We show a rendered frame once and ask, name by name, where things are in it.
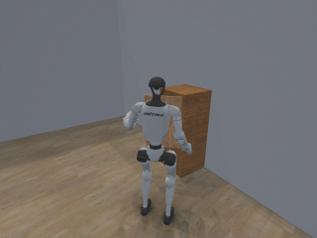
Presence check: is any robot torso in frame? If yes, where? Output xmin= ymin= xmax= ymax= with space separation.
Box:
xmin=141 ymin=100 xmax=170 ymax=163

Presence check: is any robot left upper arm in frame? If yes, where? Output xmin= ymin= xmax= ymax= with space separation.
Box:
xmin=126 ymin=102 xmax=145 ymax=130

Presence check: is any left robot forearm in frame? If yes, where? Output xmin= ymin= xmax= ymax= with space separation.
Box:
xmin=123 ymin=116 xmax=129 ymax=128

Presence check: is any robot head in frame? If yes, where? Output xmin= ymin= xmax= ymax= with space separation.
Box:
xmin=146 ymin=76 xmax=166 ymax=107

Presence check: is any robot right upper arm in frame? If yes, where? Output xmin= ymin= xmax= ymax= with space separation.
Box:
xmin=168 ymin=104 xmax=183 ymax=141

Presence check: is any robot right hand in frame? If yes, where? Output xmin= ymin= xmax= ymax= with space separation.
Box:
xmin=181 ymin=143 xmax=192 ymax=156

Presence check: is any right robot forearm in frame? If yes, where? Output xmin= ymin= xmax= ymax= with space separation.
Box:
xmin=177 ymin=131 xmax=190 ymax=151

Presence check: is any cupboard door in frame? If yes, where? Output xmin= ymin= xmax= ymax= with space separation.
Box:
xmin=144 ymin=94 xmax=182 ymax=149

